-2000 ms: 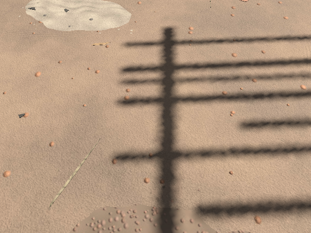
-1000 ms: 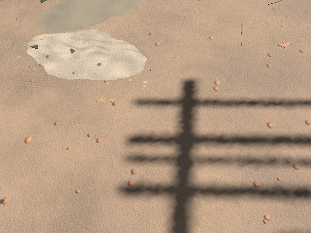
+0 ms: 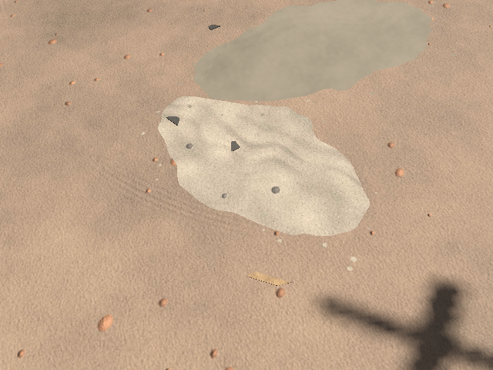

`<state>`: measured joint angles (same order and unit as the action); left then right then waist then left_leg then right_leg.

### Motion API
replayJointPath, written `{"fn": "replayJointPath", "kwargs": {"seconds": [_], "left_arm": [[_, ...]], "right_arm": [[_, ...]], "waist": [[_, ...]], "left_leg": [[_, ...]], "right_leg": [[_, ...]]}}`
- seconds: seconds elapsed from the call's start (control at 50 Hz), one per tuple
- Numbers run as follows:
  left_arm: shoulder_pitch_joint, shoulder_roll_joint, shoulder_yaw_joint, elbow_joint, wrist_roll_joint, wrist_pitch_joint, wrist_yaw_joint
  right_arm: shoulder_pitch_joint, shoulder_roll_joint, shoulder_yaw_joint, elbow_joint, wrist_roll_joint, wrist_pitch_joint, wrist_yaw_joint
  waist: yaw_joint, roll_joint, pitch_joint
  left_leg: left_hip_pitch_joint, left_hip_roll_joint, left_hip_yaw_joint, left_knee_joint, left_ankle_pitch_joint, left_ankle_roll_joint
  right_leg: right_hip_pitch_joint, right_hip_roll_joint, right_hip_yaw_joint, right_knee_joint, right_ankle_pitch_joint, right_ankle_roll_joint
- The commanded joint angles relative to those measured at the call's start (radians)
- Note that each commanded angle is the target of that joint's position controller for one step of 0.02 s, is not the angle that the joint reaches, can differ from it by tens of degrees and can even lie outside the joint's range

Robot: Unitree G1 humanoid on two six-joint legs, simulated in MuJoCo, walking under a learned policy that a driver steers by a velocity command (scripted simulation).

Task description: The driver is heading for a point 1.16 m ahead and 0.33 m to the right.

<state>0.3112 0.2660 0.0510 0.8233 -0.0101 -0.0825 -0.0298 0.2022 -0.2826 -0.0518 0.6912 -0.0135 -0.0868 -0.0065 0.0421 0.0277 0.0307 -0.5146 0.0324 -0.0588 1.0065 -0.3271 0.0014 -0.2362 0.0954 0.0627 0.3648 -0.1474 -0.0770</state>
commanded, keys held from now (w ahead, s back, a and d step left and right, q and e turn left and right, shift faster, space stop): w+e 0.76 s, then w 0.24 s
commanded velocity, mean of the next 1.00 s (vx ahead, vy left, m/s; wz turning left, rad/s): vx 0.50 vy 0.00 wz -0.48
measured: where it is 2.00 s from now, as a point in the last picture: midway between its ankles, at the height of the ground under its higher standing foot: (395, 215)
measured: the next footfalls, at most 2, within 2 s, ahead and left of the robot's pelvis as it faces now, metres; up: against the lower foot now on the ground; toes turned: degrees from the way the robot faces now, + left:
left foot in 0.28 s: +0.32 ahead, +0.13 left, +0.00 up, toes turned -14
right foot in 0.78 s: +0.50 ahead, -0.21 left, +0.00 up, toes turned -30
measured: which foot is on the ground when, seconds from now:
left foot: up 0.00-0.26, down 0.28-0.78, up 0.80-1.00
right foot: down 0.00-0.28, up 0.30-0.76, down 0.78-1.00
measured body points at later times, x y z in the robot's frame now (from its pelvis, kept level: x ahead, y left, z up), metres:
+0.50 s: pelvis +0.26 +0.03 +0.00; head +0.29 +0.04 +0.45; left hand +0.47 +0.27 -0.11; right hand +0.27 -0.26 -0.10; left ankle +0.28 +0.14 -0.74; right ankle +0.26 -0.12 -0.67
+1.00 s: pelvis +0.49 -0.13 +0.00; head +0.52 -0.15 +0.45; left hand +0.72 +0.05 -0.10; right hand +0.48 -0.44 -0.11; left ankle +0.63 +0.00 -0.67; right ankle +0.47 -0.19 -0.74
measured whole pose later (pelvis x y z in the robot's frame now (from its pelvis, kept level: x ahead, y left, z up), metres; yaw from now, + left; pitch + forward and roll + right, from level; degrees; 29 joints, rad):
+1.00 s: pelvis +0.49 -0.13 +0.00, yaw -32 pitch +1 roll +0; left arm 0.29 0.27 0.05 0.70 0.00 -0.06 -0.03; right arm 0.18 -0.31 -0.05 0.75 0.00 -0.09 0.00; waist 0.02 0.03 0.04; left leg -0.61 0.12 -0.03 1.05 -0.26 -0.03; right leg -0.22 0.09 0.00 0.37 -0.17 -0.10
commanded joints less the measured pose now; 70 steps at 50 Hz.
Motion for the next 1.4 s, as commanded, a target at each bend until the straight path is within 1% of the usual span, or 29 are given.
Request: {"fn": "replayJointPath", "kwargs": {"seconds": [0.02,0.18,0.26,0.28,0.3,0.32,0.34,0.36,0.4,0.5,0.6,0.68,0.72,0.76,0.78,0.8,0.82,0.84,0.88,0.9,0.98,1.08,1.22,1.26,1.3,1.32,1.34,1.36,1.4], "left_arm": [[-0.025,0.172,0.042,-0.072,-0.010,-0.008,0.023],[0.087,0.176,0.050,-0.051,-0.023,0.032,0.048],[0.044,0.140,0.043,-0.077,-0.015,0.038,0.048],[0.039,0.079,0.022,-0.101,0.003,0.033,0.044],[0.171,0.024,0.003,-0.133,-0.022,0.022,0.044],[0.161,0.127,0.021,-0.111,-0.035,0.023,0.048],[0.065,0.175,0.036,-0.118,-0.029,0.029,0.047],[0.023,0.165,0.038,-0.124,-0.019,0.034,0.048],[-0.010,0.137,0.042,-0.144,-0.014,0.041,0.037],[-0.081,0.077,0.026,-0.197,-0.011,0.056,0.019],[-0.215,0.061,0.011,-0.236,-0.011,0.042,-0.010],[-0.307,0.076,0.014,-0.287,-0.014,0.044,-0.029],[-0.285,0.104,0.028,-0.299,-0.009,0.049,-0.034],[-0.074,0.174,0.071,-0.254,-0.009,0.058,-0.025],[0.101,0.237,0.102,-0.210,-0.011,0.066,-0.006],[0.081,0.358,0.113,-0.214,-0.019,0.059,0.005],[0.137,0.269,0.087,-0.235,-0.014,0.048,0.003],[0.104,0.220,0.071,-0.214,-0.002,0.035,-0.002],[-0.030,0.163,0.050,-0.218,0.000,0.026,0.001],[-0.071,0.137,0.039,-0.228,0.014,0.022,0.002],[-0.075,0.152,0.040,-0.196,0.010,0.001,0.010],[-0.016,0.165,0.041,-0.145,0.003,0.004,0.027],[0.084,0.193,0.051,-0.065,-0.009,0.024,0.033],[0.072,0.204,0.056,-0.058,-0.008,0.033,0.037],[0.055,0.175,0.040,-0.066,0.002,0.041,0.042],[0.152,0.092,0.011,-0.094,0.013,0.029,0.038],[0.194,0.059,-0.002,-0.079,0.004,0.011,0.033],[0.089,0.159,0.021,-0.093,-0.019,0.000,0.027],[-0.045,0.169,0.025,-0.130,-0.015,-0.007,0.027]], "right_arm": [[-0.039,-0.061,-0.016,-0.085,-0.002,-0.013,-0.004],[-0.243,-0.069,-0.016,-0.131,0.023,-0.036,0.019],[-0.057,-0.139,-0.052,-0.090,0.017,-0.050,0.007],[0.099,-0.198,-0.068,-0.075,0.004,-0.049,-0.003],[0.168,-0.267,-0.084,-0.039,-0.003,-0.031,0.003],[0.149,-0.178,-0.068,-0.042,0.013,-0.025,0.010],[0.111,-0.119,-0.051,-0.047,0.016,-0.023,0.008],[0.065,-0.099,-0.042,-0.047,0.009,-0.021,0.010],[0.018,-0.069,-0.031,-0.031,-0.001,-0.019,0.011],[0.022,-0.116,-0.050,0.012,0.008,-0.032,0.010],[0.046,-0.160,-0.058,0.048,0.016,-0.019,0.002],[0.097,-0.196,-0.068,0.082,0.035,0.000,0.000],[0.098,-0.225,-0.076,0.086,0.042,0.013,-0.005],[0.087,-0.236,-0.077,0.081,0.048,0.028,-0.014],[0.110,-0.199,-0.058,0.073,0.030,0.024,-0.018],[0.229,-0.044,-0.003,0.019,-0.015,0.001,0.002],[0.154,-0.124,-0.012,0.029,0.019,-0.033,0.018],[0.046,-0.177,-0.029,0.004,0.063,-0.045,0.023],[0.006,-0.159,-0.023,0.006,0.031,-0.049,0.010],[0.032,-0.163,-0.027,0.015,0.022,-0.037,0.010],[0.046,-0.107,-0.017,0.026,0.009,0.002,0.007],[-0.115,-0.068,-0.001,-0.009,0.013,-0.005,0.019],[-0.242,-0.087,-0.002,-0.060,0.024,-0.021,0.055],[-0.183,-0.108,-0.011,-0.048,0.022,-0.024,0.056],[0.063,-0.181,-0.047,0.016,0.014,-0.024,0.043],[0.194,-0.275,-0.068,0.030,-0.005,-0.023,0.037],[0.258,-0.249,-0.065,0.061,0.013,-0.016,0.044],[0.223,-0.177,-0.042,0.057,0.030,-0.013,0.041],[0.081,-0.136,-0.025,0.038,0.018,-0.005,0.035]], "waist": [[-0.025,-0.107,-0.044],[0.035,-0.122,-0.025],[-0.085,-0.135,-0.111],[-0.149,-0.022,-0.246],[-0.090,0.295,-0.347],[-0.103,0.210,-0.265],[-0.123,0.112,-0.143],[-0.104,0.051,-0.082],[-0.068,0.076,-0.020],[-0.058,0.055,-0.002],[-0.101,0.025,0.018],[-0.115,0.028,0.042],[-0.081,0.055,0.008],[0.047,0.053,-0.117],[0.123,-0.017,-0.209],[-0.004,-0.306,-0.310],[0.080,-0.192,-0.465],[0.096,-0.136,-0.300],[0.015,-0.053,-0.133],[-0.025,-0.075,-0.109],[-0.060,-0.070,-0.062],[0.000,-0.075,-0.005],[0.034,-0.093,0.038],[-0.005,-0.117,0.002],[-0.129,-0.092,-0.179],[-0.127,0.079,-0.357],[-0.131,0.252,-0.445],[-0.157,0.150,-0.315],[-0.114,0.037,-0.096]], "left_leg": [[-0.092,0.020,-0.005,-0.175,0.079,-0.037],[0.084,-0.056,-0.025,-0.514,0.331,-0.051],[0.400,-0.001,-0.041,-0.600,0.264,0.031],[0.642,0.175,-0.203,-0.583,0.200,0.098],[0.886,0.383,-0.626,-0.660,0.017,0.255],[0.829,0.391,-0.698,-0.701,-0.170,0.252],[0.719,0.338,-0.543,-0.714,-0.129,0.211],[0.614,0.292,-0.414,-0.733,0.001,0.188],[0.479,0.229,-0.255,-0.780,0.160,0.170],[0.425,0.228,-0.069,-0.856,0.344,0.201],[0.445,0.202,0.104,-0.856,0.421,0.164],[0.548,0.239,0.161,-0.811,0.500,0.133],[0.590,0.243,0.201,-0.701,0.786,0.111],[0.531,0.209,0.256,-0.395,0.999,0.073],[0.304,0.176,0.256,-0.121,0.774,0.036],[-0.158,-0.008,0.204,0.255,-0.208,-0.026],[-0.245,-0.032,-0.018,0.376,-0.272,-0.016],[-0.319,0.014,-0.020,0.371,-0.178,0.001],[-0.237,0.091,-0.003,0.215,-0.036,0.003],[-0.156,0.113,-0.010,0.173,0.000,-0.002],[-0.104,0.116,0.012,0.038,0.103,-0.045],[-0.100,0.082,0.031,-0.293,0.422,-0.049],[-0.124,0.035,0.029,-0.494,0.352,0.017],[-0.027,0.004,0.057,-0.513,0.270,0.047],[0.363,0.008,0.063,-0.507,0.320,0.114],[0.778,0.253,-0.285,-0.478,0.287,0.249],[0.928,0.359,-0.646,-0.639,0.061,0.330],[0.849,0.330,-0.596,-0.690,-0.104,0.279],[0.562,0.262,-0.374,-0.748,-0.001,0.230]], "right_leg": [[0.083,-0.249,0.288,-0.166,0.156,-0.187],[0.054,-0.221,0.318,-0.082,0.060,-0.117],[0.019,-0.170,0.327,0.137,0.107,-0.051],[-0.103,-0.107,0.237,0.413,-0.033,-0.014],[-0.416,0.007,0.106,0.693,-0.442,0.036],[-0.542,-0.083,0.112,0.833,-0.430,0.049],[-0.566,-0.112,0.104,0.872,-0.336,0.055],[-0.537,-0.142,0.079,0.864,-0.263,0.066],[-0.487,-0.188,0.067,0.805,-0.187,0.075],[-0.500,-0.218,0.035,0.664,-0.062,0.102],[-0.431,-0.196,-0.029,0.395,0.171,0.081],[-0.418,-0.171,-0.077,0.288,0.109,0.037],[-0.331,-0.118,-0.129,0.266,0.005,-0.002],[-0.021,-0.036,-0.172,0.201,0.008,-0.063],[0.298,-0.092,-0.043,0.185,0.040,-0.111],[0.655,-0.387,0.519,0.130,-0.059,-0.298],[0.693,-0.461,0.763,-0.031,-0.213,-0.341],[0.587,-0.424,0.600,-0.052,-0.154,-0.280],[0.289,-0.348,0.372,-0.063,0.055,-0.217],[0.185,-0.319,0.307,-0.088,0.154,-0.207],[0.045,-0.290,0.178,-0.176,0.277,-0.216],[0.053,-0.231,0.059,-0.201,0.219,-0.150],[0.260,-0.330,0.112,-0.121,0.219,-0.123],[0.296,-0.330,0.108,-0.045,0.397,-0.099],[0.197,-0.242,0.035,0.264,0.555,-0.047],[-0.149,-0.125,-0.014,0.635,0.223,0.019],[-0.387,-0.011,0.048,0.848,-0.435,0.050],[-0.501,-0.072,0.094,0.930,-0.417,0.041],[-0.510,-0.165,0.022,0.855,-0.242,0.038]]}}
